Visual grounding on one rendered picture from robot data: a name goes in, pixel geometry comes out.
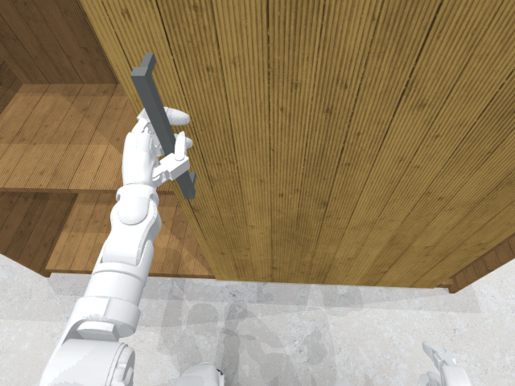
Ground robot left hand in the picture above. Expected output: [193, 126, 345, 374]
[122, 107, 193, 190]

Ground robot right hand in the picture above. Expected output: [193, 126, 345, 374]
[414, 341, 472, 386]

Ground robot left forearm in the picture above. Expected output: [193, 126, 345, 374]
[38, 183, 162, 386]

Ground left robot upper arm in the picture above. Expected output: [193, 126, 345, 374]
[43, 339, 135, 386]

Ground left robot thigh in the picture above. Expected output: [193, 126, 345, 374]
[175, 364, 225, 386]

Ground handle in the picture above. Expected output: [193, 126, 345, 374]
[130, 52, 196, 199]

